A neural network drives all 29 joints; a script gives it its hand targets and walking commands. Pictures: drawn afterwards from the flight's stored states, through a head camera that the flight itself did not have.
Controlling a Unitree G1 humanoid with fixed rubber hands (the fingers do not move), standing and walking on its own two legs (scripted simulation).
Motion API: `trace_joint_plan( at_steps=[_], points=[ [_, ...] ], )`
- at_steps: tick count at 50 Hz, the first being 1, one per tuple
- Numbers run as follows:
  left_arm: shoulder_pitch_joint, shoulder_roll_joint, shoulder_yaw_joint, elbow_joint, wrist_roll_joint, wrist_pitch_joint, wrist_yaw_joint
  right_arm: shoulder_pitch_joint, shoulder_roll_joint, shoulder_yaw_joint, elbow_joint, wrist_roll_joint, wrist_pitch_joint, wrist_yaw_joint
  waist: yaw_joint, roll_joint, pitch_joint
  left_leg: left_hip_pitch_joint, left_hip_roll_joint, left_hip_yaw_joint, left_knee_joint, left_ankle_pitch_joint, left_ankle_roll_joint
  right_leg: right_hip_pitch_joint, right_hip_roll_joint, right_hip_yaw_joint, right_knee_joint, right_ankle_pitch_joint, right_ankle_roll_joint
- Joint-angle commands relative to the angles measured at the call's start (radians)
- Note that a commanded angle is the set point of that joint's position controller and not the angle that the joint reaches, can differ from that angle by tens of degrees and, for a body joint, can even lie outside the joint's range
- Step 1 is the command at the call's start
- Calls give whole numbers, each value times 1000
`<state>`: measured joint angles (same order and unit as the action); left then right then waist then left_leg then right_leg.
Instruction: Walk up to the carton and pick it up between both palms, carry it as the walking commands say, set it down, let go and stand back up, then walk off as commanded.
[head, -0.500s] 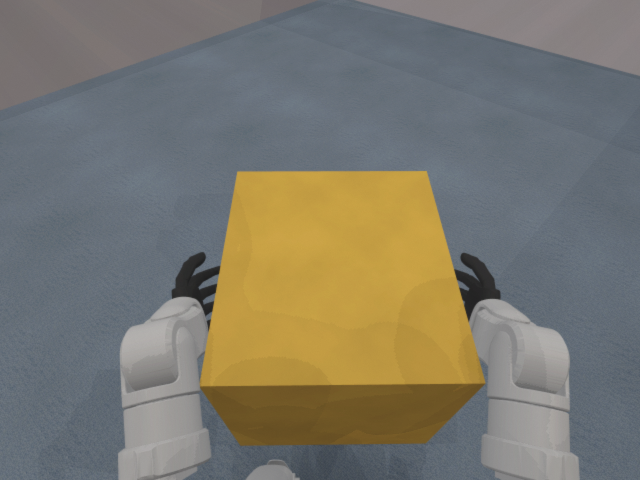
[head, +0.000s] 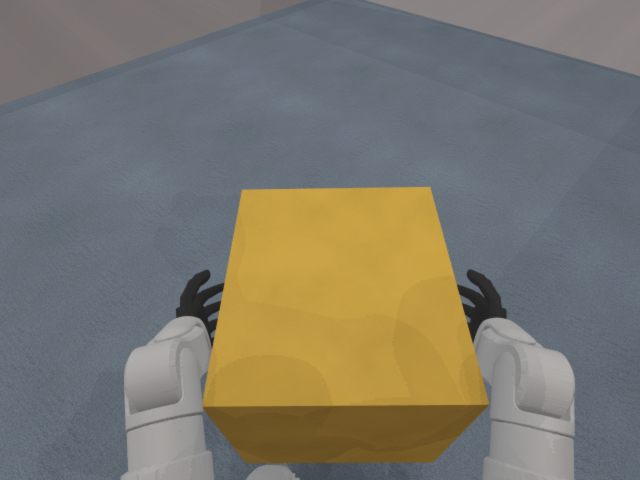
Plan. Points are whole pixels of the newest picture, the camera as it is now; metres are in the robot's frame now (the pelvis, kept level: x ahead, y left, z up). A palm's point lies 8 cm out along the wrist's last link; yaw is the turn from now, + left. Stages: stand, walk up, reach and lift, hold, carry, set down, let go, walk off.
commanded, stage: carry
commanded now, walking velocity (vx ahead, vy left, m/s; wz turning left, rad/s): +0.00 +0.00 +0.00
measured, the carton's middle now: (337, 325) +0.31 +0.00 +0.01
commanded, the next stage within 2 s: hold in 0.36 s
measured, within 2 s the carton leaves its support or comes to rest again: neither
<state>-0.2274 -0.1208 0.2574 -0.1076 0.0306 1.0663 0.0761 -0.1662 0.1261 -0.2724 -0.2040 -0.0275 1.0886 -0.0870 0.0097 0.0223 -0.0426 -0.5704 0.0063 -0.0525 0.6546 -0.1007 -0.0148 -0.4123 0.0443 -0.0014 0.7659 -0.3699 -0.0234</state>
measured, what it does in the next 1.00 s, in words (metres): stands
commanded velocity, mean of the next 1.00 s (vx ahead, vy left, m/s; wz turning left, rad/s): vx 0.00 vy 0.00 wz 0.00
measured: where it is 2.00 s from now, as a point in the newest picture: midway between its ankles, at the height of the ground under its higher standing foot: outside the picture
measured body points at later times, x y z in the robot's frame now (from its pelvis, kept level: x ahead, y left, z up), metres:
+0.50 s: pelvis +0.00 +0.00 +0.01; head -0.01 +0.01 +0.46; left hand +0.29 +0.17 +0.02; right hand +0.29 -0.18 +0.03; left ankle +0.15 +0.12 -0.71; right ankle +0.02 -0.11 -0.71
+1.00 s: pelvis +0.04 +0.01 +0.02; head +0.02 +0.03 +0.47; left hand +0.34 +0.17 +0.05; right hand +0.32 -0.17 +0.05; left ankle +0.15 +0.12 -0.71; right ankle +0.02 -0.11 -0.71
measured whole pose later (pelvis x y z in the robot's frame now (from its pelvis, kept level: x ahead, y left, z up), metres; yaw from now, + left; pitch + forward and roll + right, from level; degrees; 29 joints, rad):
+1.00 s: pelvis +0.04 +0.01 +0.02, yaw +1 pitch -4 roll -1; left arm -0.21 -0.08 0.22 0.08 0.17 0.81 0.00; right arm -0.18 0.10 -0.25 0.16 -0.09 0.71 0.02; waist -0.06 -0.04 0.02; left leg -0.33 -0.02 -0.05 0.51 -0.11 0.00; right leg -0.14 0.01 0.01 0.56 -0.34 -0.01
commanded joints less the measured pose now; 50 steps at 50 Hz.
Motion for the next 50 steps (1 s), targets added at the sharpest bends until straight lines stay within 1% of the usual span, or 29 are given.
trace_joint_plan(
  at_steps=[1,2,3,4,5,7,9,10,11,13,15,17,18,19,20,22,23,25,27,30,31,32,35,36,37,40,44,48,50],
  points=[
    [-705,-797,-809,-255,-239,-87,-126,-687,773,761,-125,233,-91,150,-11,24,-435,398,115,-67,-161,-149,43,-60,-105,142,-261,-4,-52],
    [-736,-809,-828,-278,-261,-83,-121,-732,767,780,-184,247,-91,140,-10,6,-429,379,112,-75,-170,-212,49,-70,-98,147,-282,-73,-55],
    [-569,-787,-792,-210,-226,-70,-123,-564,746,746,-111,209,-84,139,-10,20,-435,361,109,-60,-165,-226,49,-42,-95,132,-284,-62,-52],
    [-631,-838,-841,-313,-259,-65,-120,-675,786,826,-263,261,-78,138,-10,-21,-404,358,99,-41,-152,-195,45,-64,-111,153,-304,-57,-53],
    [-522,-830,-843,-328,-257,-47,-120,-511,789,804,-220,237,-57,140,-10,2,-421,365,93,-40,-139,-167,44,-41,-112,145,-294,-12,-53],
    [-508,-769,-789,-237,-223,-40,-120,-510,727,754,-156,206,-58,136,-10,-7,-443,373,95,-29,-132,-76,43,9,-117,128,-264,112,-45],
    [-487,-765,-780,-193,-218,-34,-127,-510,717,753,-140,194,-52,135,-8,-43,-433,388,106,-39,-132,-33,48,1,-114,130,-256,130,-46],
    [-409,-740,-753,-133,-188,-32,-132,-451,678,725,-102,170,-57,139,-8,-9,-413,374,106,-31,-140,-67,44,-18,-114,127,-254,87,-46],
    [-584,-744,-778,-170,-212,-43,-131,-629,690,753,-136,193,-66,136,-9,-36,-391,366,101,-26,-135,-100,44,-41,-119,149,-286,54,-51],
    [-440,-780,-813,-260,-224,-32,-134,-420,720,751,-177,191,-50,145,-11,34,-392,371,107,-45,-150,-106,44,-52,-108,130,-268,32,-49],
    [-513,-765,-776,-190,-208,-41,-133,-519,720,733,-119,189,-60,145,-11,7,-399,357,114,-52,-168,-157,42,-36,-107,129,-273,-9,-47],
    [-571,-793,-808,-241,-234,-43,-131,-620,732,773,-211,223,-65,142,-9,13,-393,368,117,-57,-173,-187,43,-57,-98,129,-274,-40,-47],
    [-481,-804,-820,-303,-244,-37,-132,-511,753,792,-246,231,-53,144,-6,-12,-402,360,122,-65,-181,-204,47,-44,-100,132,-281,-53,-50],
    [-375,-453,-470,48,51,-118,-163,-525,402,441,104,-61,-180,181,2,-155,-1,642,-133,14,-145,-311,33,-244,-11,69,-456,-386,-78],
    [-398,-381,-411,386,32,-160,-174,-567,338,391,455,-43,-228,180,-30,-219,-19,782,-116,4,-97,-293,34,-362,-40,110,-502,-471,-86],
    [-516,-509,-582,147,-59,-298,-200,-537,451,495,322,9,-366,186,-83,-167,-123,869,-96,-18,-70,-234,19,-400,-75,138,-516,-400,-106],
    [-621,-615,-719,-37,-147,-344,-219,-624,583,633,156,95,-416,204,-69,-119,-261,884,-95,-25,-65,-122,14,-316,-81,145,-484,-230,-89],
    [-789,-755,-869,-180,-235,-374,-261,-779,781,771,9,171,-436,219,-90,-118,-546,906,-100,-15,-35,124,5,-108,-37,134,-399,122,-52],
    [-770,-789,-878,-106,-197,-364,-273,-716,807,726,117,143,-423,226,-110,-68,-483,898,-97,-7,-59,46,5,-112,-30,128,-400,66,-45],
    [-696,-761,-779,73,-118,-343,-280,-786,753,676,254,134,-435,254,-48,-53,-308,971,-113,-14,-55,-130,2,-343,-73,151,-471,-187,-84],
    [-681,-760,-768,93,-113,-347,-289,-784,753,676,251,128,-436,260,-61,-96,-269,969,-107,-19,-65,-121,12,-353,-73,147,-481,-188,-81],
    [-661,-766,-763,98,-96,-342,-292,-697,756,645,315,110,-429,269,-72,-52,-250,987,-106,-18,-79,-95,4,-361,-78,144,-488,-159,-88],
    [-630,-815,-774,116,-93,-329,-294,-612,796,614,390,88,-415,299,-88,-59,-240,1028,-89,-25,-120,-44,-1,-356,-66,122,-486,-78,-77],
    [-626,-850,-824,66,-137,-342,-305,-627,802,663,288,112,-430,303,-111,-79,-343,1070,-87,-34,-112,58,-6,-314,-51,118,-476,17,-74],
    [-612,-858,-810,78,-113,-331,-309,-646,796,653,288,111,-428,310,-93,-54,-327,1048,-92,-24,-121,48,-9,-288,-47,113,-477,18,-72],
    [-594,-875,-845,55,-128,-321,-317,-603,815,657,251,101,-413,314,-125,-83,-349,1047,-85,-19,-131,138,-7,-216,-31,111,-469,107,-58],
    [-532,-903,-874,-39,-152,-321,-317,-586,834,765,120,128,-411,322,-86,-37,-482,987,-89,-14,-154,367,-2,-23,17,111,-421,332,-25],
    [-411,-906,-836,81,-116,-293,-318,-582,773,740,99,108,-396,321,-85,-26,-378,949,-83,-17,-183,314,4,-12,27,100,-443,267,-23],
    [-432,-903,-845,38,-131,-302,-317,-586,763,751,69,111,-402,326,-85,-8,-402,948,-77,-23,-195,325,-2,1,36,99,-438,269,-28]
  ],
)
